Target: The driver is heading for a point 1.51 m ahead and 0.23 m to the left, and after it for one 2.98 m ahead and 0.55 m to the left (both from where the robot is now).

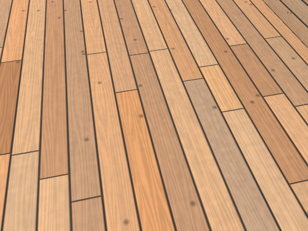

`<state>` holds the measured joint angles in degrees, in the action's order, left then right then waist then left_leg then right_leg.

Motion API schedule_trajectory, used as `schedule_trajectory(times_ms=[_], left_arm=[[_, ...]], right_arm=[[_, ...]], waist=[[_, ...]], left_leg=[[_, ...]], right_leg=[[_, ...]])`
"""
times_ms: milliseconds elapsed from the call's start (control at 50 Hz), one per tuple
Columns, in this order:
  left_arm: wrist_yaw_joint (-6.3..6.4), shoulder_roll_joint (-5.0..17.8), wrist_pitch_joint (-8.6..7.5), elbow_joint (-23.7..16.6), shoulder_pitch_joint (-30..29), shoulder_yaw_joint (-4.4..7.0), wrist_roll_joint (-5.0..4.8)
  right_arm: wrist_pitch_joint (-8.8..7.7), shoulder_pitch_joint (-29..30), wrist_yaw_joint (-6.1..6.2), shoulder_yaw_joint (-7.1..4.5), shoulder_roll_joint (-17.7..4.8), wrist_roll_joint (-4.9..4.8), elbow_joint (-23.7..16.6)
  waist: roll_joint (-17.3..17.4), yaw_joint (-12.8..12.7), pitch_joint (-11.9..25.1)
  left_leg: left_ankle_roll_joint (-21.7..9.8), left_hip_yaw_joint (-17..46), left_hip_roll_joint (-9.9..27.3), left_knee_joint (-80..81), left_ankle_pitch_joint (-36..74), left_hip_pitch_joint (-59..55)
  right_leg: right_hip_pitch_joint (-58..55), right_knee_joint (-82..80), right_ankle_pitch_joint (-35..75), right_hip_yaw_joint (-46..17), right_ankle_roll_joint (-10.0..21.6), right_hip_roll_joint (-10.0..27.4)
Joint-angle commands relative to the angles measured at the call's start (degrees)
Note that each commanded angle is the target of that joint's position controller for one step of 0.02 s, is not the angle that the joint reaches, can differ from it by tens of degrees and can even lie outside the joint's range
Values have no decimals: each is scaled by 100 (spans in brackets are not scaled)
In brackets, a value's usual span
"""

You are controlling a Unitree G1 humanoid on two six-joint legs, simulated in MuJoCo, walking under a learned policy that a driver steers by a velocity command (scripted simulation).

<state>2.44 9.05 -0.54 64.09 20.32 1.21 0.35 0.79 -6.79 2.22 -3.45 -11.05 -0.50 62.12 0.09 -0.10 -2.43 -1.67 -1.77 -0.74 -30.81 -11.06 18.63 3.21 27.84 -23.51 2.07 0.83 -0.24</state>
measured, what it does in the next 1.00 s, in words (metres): walks ahead: right foot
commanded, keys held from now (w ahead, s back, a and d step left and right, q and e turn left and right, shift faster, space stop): no key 0.06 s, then w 0.94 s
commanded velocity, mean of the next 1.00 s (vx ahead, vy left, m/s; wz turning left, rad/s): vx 0.35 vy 0.00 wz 0.00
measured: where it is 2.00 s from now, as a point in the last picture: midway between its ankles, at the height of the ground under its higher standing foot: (156, 147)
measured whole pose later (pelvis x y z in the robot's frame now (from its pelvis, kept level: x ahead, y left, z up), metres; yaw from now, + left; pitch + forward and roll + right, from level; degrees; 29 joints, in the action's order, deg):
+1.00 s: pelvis +0.37 -0.01 +0.00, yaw +0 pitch +1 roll +0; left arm -2.5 13.5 -6.2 52.0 6.4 3.8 -0.5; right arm -5.8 -19.0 0.3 -2.4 -14.0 -2.0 59.4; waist 0.8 0.9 -3.6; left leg -3.1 2.6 1.7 -69.4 -23.7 17.0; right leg 23.3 30.1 -7.9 4.6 3.8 -1.6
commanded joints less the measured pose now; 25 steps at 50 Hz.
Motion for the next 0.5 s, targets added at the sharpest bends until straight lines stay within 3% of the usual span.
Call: schedule_trajectory(times_ms=[20, 60, 80, 120, 140, 160, 180, 200, 240, 280, 300, 320, 340, 360, 380, 400, 420, 440, 460, 500], left_arm=[[16, 452, -52, -22, 570, 64, 2], [17, 430, -68, -21, 619, 61, 2], [23, 414, -66, 30, 754, 65, -6], [53, 687, -65, -55, 764, 159, -74], [67, 823, -99, -117, 877, 205, -112], [75, 1052, -165, -175, 857, 283, -153], [78, 1192, -243, -222, 737, 345, -157], [69, 1101, -321, -239, 757, 344, -123], [8, 942, -403, -235, 895, 329, -147], [-59, 970, -375, -286, 868, 333, -182], [-90, 1043, -346, -342, 691, 340, -184], [-115, 1102, -334, -397, 587, 342, -157], [-129, 1126, -349, -437, 509, 331, -133], [-135, 931, -387, -608, 211, 268, -139], [-112, 375, -517, -852, 267, 124, -144], [-140, 568, -625, -949, -4, 193, -306], [-180, 724, -672, -1044, -208, 227, -384], [-176, 783, -686, -1040, -279, 262, -354], [-153, 796, -666, -1022, -296, 319, -280], [-168, 795, -549, -979, -162, 389, -246]], right_arm=[[-31, 26, 23, -81, -553, 7, -171], [-30, 10, 25, -75, -545, 8, -154], [-25, -85, 25, -65, -502, 10, -95], [-47, -74, 22, -102, -564, -46, -97], [-112, 165, -2, -101, -563, -63, -201], [-217, 451, -55, -82, -498, -115, -345], [-323, 616, -111, -66, -476, -128, -448], [-409, 669, -156, -79, -527, -138, -497], [-546, 741, -243, -69, -521, -191, -600], [-631, 733, -323, -53, -441, -200, -622], [-640, 356, -356, -59, -377, -202, -490], [-627, -298, -365, -137, -465, -197, -243], [-601, -1090, -357, -272, -693, -199, 9], [-606, -2050, -309, -439, -1198, -177, 171], [-639, -2684, -321, -449, -1610, -88, 231], [-731, -2159, -329, -249, -1150, -8, 185], [-781, -1569, -338, -143, -903, -21, -3], [-801, -1158, -370, -62, -726, -8, -118], [-808, -959, -402, -17, -676, 13, -185], [-776, -1033, -383, 43, -587, 54, -163]], waist=[[-53, 25, -148], [-56, 29, -169], [-101, 14, -79], [-421, -40, -378], [-593, -177, -617], [-903, -251, -910], [-984, -256, -1168], [-907, -263, -1238], [-711, -280, -1198], [-577, -238, -1003], [-599, -9, -843], [-622, 281, -535], [-529, 649, -116], [296, 1092, 296], [1741, 1039, 971], [1158, 756, 685], [819, 536, 147], [399, 345, -38], [237, 217, -152], [366, 53, -148]], left_leg=[[-262, 442, 346, 367, 787, -1082], [-253, 448, 342, 392, 720, -1079], [-246, 364, 257, 366, 49, -1083], [-195, 10, -87, -88, -1659, -494], [-165, -124, -182, -497, -1878, 86], [-158, -284, -159, -1074, -1417, 690], [-214, -95, 127, -1483, -1164, 1229], [-263, 51, 316, -1799, -1361, 1810], [-320, 125, 530, -1700, -1643, 2413], [-296, -206, 389, -942, -1378, 1662], [-278, -479, 175, -513, -930, 668], [-263, -733, -176, -307, -413, -588], [-334, -696, -314, -253, -185, -1654], [-785, 919, 663, 452, -767, -2683], [-1626, 3980, 2203, 1814, -1311, -3489], [-1636, 4422, 2394, 2037, -1553, -3046], [-1427, 3598, 2271, 1963, -1299, -2517], [-1209, 2823, 2018, 2017, -978, -2075], [-1045, 2237, 1770, 2109, -587, -1714], [-891, 1463, 1393, 2282, 32, -1375]], right_leg=[[1428, -784, 513, -231, 71, 265], [1465, -812, 443, -235, 77, 268], [1429, -903, -136, -250, 133, 266], [1527, -1153, -1578, -669, 486, 496], [1422, -1473, -2183, -1177, 747, 857], [1205, -1894, -2359, -1876, 1034, 1444], [1005, -2027, -2050, -2325, 1246, 1904], [546, -1974, -1433, -2419, 1326, 2076], [-256, -1702, -262, -2132, 1231, 2021], [-125, -1509, 299, -1567, 1030, 1695], [415, -1308, 586, -1221, 922, 1476], [1004, -907, 1452, -937, 824, 1236], [1378, -115, 2536, -631, 680, 984], [2268, 1793, 2814, 1, 241, 401], [3455, 3935, -391, -77, -37, -352], [3919, 4885, -647, -923, 129, -101], [4177, 5037, -201, -868, 321, 226], [4039, 4779, 391, -763, 435, 531], [3831, 4417, 773, -674, 464, 717], [3359, 3966, 1092, -543, 425, 847]])
Velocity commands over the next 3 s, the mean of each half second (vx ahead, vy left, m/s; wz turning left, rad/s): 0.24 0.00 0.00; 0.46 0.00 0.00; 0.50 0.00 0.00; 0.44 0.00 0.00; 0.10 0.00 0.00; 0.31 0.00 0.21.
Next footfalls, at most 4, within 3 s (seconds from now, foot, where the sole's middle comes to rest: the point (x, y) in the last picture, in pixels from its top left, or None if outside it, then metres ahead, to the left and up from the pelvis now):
0.88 right None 0.50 -0.10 -0.77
1.46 left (133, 166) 0.81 0.14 -0.77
2.00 right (176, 119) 1.12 -0.09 -0.77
2.34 left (132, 125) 1.08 0.16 -0.77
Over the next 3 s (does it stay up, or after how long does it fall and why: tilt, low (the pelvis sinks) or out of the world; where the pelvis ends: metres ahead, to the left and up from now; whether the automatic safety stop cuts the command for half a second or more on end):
stays up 1.18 0.01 0.01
